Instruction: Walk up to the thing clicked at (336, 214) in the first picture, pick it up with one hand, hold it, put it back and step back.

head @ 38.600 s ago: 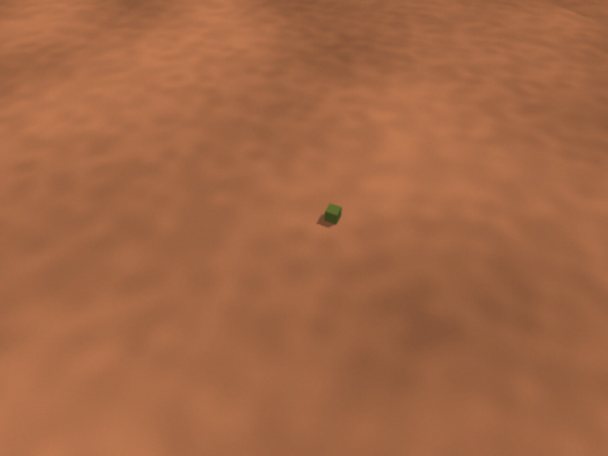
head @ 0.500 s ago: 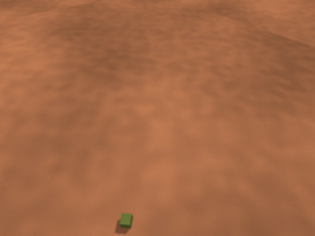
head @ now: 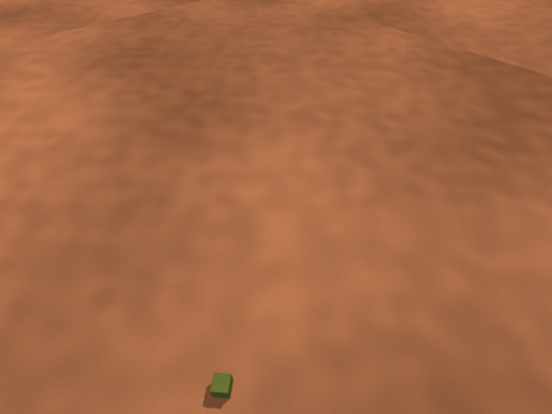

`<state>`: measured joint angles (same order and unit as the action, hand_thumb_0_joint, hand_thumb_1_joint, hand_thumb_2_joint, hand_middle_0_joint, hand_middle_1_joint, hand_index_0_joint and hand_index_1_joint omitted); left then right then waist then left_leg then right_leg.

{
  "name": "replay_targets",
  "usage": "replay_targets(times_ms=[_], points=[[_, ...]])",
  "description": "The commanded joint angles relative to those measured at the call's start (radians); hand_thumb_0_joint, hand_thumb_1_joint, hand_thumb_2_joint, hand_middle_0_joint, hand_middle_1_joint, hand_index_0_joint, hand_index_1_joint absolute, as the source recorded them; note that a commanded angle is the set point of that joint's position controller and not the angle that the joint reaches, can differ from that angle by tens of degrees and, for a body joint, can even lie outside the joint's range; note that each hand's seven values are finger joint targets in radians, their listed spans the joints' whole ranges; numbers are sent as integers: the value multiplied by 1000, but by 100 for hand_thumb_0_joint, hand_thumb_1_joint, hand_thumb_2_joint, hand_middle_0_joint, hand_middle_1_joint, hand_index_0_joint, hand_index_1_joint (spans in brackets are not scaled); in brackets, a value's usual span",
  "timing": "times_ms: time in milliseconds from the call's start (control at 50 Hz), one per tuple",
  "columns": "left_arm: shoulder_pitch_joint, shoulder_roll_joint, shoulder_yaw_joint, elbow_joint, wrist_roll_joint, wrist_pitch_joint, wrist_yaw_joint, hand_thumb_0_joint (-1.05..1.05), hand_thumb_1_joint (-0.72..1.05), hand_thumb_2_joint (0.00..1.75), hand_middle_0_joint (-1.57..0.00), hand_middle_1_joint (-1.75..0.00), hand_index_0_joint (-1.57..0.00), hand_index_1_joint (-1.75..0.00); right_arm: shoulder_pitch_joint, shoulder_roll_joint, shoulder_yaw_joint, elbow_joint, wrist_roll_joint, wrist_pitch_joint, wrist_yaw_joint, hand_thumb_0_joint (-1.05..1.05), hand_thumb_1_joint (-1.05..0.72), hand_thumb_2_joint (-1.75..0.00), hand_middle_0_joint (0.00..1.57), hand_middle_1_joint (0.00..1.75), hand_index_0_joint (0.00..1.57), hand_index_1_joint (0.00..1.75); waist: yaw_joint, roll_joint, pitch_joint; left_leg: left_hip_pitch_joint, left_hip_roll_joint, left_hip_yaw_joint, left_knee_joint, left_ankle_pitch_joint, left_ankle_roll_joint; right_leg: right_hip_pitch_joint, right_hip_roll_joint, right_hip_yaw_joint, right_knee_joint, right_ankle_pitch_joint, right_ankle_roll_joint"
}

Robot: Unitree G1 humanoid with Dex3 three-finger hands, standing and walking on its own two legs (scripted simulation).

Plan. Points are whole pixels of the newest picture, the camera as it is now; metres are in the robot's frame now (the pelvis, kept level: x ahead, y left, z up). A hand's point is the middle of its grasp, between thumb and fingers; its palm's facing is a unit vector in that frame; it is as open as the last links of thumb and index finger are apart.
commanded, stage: stand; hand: left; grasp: from above
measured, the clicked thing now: (222, 385) +0.41 +0.21 -0.75
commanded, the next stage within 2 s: step back in 1.44 s
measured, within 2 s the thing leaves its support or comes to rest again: neither
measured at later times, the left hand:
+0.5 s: hand out of the picture +0.07 +0.20 -0.17, palm faces +0.00 -0.97 -0.25, open 7.4 cm
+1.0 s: hand out of the picture +0.05 +0.19 -0.17, palm faces -0.01 -0.97 -0.23, open 7.4 cm
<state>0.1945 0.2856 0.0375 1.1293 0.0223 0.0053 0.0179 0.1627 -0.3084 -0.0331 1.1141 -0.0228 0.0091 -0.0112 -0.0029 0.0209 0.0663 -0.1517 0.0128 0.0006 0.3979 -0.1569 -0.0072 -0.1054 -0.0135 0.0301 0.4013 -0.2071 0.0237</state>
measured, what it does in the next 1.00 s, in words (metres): stands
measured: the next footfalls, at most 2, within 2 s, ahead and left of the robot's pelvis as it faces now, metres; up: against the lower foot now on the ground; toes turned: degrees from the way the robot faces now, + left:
none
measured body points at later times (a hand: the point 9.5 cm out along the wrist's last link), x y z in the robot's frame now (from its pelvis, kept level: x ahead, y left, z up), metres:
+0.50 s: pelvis +0.02 +0.00 +0.00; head +0.02 +0.00 +0.45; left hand +0.07 +0.25 -0.15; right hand +0.05 -0.26 -0.15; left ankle +0.04 +0.12 -0.74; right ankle +0.01 -0.14 -0.74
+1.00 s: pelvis +0.02 +0.00 +0.00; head +0.02 +0.00 +0.45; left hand +0.05 +0.25 -0.16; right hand +0.03 -0.25 -0.16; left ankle +0.04 +0.12 -0.74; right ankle +0.01 -0.14 -0.74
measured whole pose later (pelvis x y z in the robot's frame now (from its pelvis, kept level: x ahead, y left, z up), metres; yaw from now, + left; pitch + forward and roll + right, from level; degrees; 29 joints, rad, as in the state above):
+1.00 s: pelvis +0.02 +0.00 +0.00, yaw -2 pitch -3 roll +0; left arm 0.21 0.19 0.03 1.16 0.02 0.02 0.02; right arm 0.20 -0.21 -0.02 1.16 -0.02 0.01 -0.02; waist -0.01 0.00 0.06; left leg -0.15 0.02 0.03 0.40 -0.19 0.00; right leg -0.12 -0.01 0.06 0.41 -0.23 0.03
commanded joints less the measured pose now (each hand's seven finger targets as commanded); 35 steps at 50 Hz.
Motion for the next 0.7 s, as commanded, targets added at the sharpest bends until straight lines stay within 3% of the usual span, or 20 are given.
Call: replay_targets(times_ms=[0,60,340,420,540,660,680], points=[[-46,199,33,-55,0,-25,15,0,90,90,-20,-30,-20,-30,-30,-172,-27,-49,2,-26,-10,0,-90,-90,20,30,20,30,-5,-31,4,15,84,-103,-88,-107,35,-88,-89,99,-126,-40,-39],[-28,176,26,-43,0,-20,12,0,90,90,-20,-30,-20,-30,-37,-163,-22,-46,7,-23,-9,0,-90,-90,20,30,20,30,1,-23,19,8,82,-105,-100,-137,33,-96,-79,91,-123,-74,-41],[-34,125,14,-30,-7,-14,10,0,90,90,-20,-30,-20,-30,-9,-118,0,-12,10,-20,-15,0,-90,-90,20,30,20,30,-1,-22,-35,38,83,-75,-76,29,29,-50,-82,81,-98,106,-40],[-34,94,8,-25,-7,-8,12,0,90,90,-20,-30,-20,-30,1,-96,3,-2,9,-14,-16,0,-90,-90,20,30,20,30,-3,-16,-22,32,83,-73,-74,22,25,-61,-73,75,-97,86,-34],[-10,74,9,-12,-7,-2,15,0,90,90,-20,-30,-20,-30,24,-69,9,13,11,-18,-22,0,-90,-90,20,30,20,30,0,-9,-44,62,90,-69,-82,108,27,-45,-69,68,-75,159,-32],[5,56,8,-4,-4,-2,16,0,90,90,-20,-30,-20,-30,28,-52,4,19,8,-17,-25,0,-90,-90,20,30,20,30,2,-34,-26,70,83,-60,-78,74,25,-78,-65,69,-83,118,-31],[2,50,7,-5,-4,0,15,0,90,90,-20,-30,-20,-30,43,-48,5,22,8,-16,-25,0,-90,-90,20,30,20,30,-5,-18,-8,46,85,-63,-91,28,26,-86,-61,67,-85,93,-29]])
